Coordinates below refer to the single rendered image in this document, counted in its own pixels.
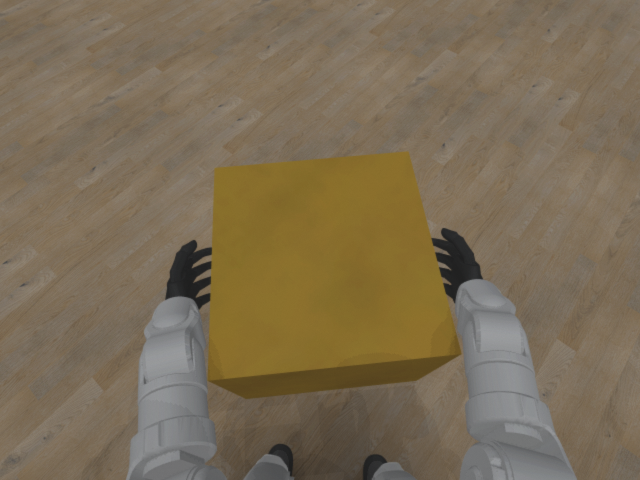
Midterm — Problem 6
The robot left shin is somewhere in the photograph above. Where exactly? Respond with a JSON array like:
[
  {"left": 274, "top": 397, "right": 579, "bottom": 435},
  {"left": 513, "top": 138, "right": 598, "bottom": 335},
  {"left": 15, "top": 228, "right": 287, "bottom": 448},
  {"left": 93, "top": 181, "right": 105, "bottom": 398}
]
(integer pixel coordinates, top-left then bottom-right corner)
[{"left": 256, "top": 454, "right": 288, "bottom": 471}]

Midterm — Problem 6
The robot left hand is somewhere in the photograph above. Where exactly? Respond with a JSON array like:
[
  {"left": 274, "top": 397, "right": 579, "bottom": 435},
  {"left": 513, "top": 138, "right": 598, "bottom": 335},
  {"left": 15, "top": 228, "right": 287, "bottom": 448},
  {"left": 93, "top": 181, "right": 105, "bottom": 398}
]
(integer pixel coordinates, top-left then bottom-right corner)
[{"left": 165, "top": 240, "right": 212, "bottom": 309}]

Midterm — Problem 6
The robot right shin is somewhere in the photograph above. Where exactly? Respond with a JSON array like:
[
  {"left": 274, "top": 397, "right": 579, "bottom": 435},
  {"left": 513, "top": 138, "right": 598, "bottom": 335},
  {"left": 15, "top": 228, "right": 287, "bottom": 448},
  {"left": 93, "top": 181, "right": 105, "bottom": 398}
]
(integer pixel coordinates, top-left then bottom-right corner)
[{"left": 373, "top": 462, "right": 404, "bottom": 478}]

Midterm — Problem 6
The robot right hand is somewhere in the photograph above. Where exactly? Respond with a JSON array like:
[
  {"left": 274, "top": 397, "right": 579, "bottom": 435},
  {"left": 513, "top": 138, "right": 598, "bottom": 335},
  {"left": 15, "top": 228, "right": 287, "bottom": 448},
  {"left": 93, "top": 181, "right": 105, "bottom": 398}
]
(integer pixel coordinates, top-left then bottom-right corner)
[{"left": 431, "top": 228, "right": 483, "bottom": 303}]

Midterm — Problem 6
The robot shin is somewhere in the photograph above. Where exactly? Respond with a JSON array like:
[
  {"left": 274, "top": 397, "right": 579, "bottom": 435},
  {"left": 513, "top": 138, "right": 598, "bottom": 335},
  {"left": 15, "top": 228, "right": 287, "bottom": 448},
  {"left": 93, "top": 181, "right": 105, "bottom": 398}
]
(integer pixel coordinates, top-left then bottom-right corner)
[
  {"left": 373, "top": 462, "right": 404, "bottom": 478},
  {"left": 256, "top": 454, "right": 288, "bottom": 471}
]

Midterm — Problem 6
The left robot forearm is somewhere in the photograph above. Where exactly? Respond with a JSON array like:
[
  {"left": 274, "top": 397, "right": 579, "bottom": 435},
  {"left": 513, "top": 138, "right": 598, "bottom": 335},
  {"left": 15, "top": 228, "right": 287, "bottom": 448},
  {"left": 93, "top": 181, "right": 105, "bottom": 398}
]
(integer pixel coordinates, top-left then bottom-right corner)
[{"left": 126, "top": 296, "right": 217, "bottom": 480}]

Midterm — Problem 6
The right robot upper arm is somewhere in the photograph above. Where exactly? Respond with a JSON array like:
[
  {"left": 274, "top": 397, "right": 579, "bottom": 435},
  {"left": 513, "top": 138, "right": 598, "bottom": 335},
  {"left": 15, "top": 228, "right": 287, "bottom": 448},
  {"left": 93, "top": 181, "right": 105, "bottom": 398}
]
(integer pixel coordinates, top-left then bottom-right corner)
[{"left": 460, "top": 440, "right": 576, "bottom": 480}]

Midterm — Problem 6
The right robot forearm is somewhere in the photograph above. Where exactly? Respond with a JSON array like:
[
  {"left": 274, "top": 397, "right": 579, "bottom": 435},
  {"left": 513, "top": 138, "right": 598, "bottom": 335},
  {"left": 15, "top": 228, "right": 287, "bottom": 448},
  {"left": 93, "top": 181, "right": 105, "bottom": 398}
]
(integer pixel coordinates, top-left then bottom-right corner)
[{"left": 455, "top": 279, "right": 577, "bottom": 480}]

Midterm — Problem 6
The carton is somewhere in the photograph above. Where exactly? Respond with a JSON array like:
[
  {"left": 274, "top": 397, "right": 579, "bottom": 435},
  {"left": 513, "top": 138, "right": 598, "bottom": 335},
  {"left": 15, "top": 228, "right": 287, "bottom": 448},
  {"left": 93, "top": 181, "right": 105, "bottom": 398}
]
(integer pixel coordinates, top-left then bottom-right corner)
[{"left": 208, "top": 151, "right": 462, "bottom": 399}]

